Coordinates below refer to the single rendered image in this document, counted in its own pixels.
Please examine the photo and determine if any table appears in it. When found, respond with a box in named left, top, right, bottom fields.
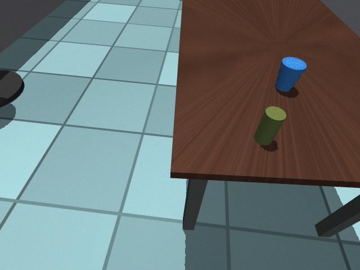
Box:
left=170, top=0, right=360, bottom=237

